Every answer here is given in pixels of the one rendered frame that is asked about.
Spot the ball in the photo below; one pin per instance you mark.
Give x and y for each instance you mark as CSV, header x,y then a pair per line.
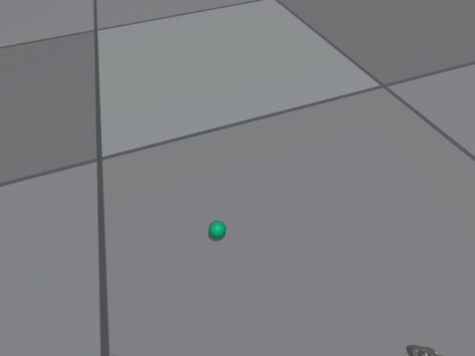
x,y
217,229

